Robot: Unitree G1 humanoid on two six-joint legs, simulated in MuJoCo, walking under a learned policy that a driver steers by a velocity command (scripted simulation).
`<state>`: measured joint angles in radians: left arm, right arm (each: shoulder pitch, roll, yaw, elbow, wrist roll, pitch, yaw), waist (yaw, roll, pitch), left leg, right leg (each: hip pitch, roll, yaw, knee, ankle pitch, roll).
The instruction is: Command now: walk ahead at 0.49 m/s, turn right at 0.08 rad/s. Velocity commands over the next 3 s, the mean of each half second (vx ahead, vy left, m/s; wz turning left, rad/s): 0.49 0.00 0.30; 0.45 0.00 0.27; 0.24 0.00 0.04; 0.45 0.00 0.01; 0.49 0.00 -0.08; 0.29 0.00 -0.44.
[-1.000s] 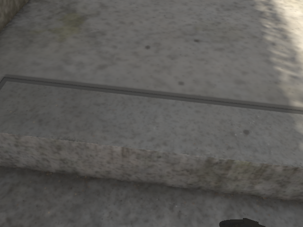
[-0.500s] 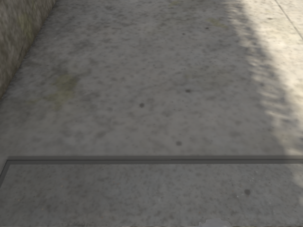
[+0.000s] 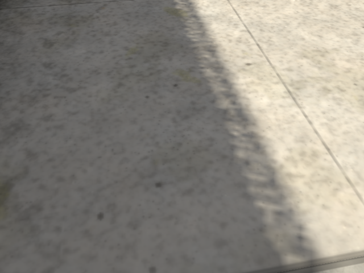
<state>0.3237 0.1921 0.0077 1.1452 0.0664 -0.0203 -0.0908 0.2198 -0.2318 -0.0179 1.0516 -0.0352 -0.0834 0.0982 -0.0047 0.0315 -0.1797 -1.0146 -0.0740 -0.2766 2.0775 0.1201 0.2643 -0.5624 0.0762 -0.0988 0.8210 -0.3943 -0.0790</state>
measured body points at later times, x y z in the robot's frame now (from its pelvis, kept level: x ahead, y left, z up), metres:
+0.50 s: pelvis +0.26 +0.08 +0.15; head +0.25 +0.08 +0.60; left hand +0.29 +0.34 +0.01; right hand +0.37 -0.15 +0.01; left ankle +0.27 +0.14 -0.51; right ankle +0.18 -0.13 -0.36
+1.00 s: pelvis +0.54 +0.09 +0.22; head +0.54 +0.09 +0.67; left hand +0.67 +0.37 +0.14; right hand +0.63 -0.14 +0.08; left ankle +0.32 +0.15 -0.40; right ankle +0.65 +0.03 -0.51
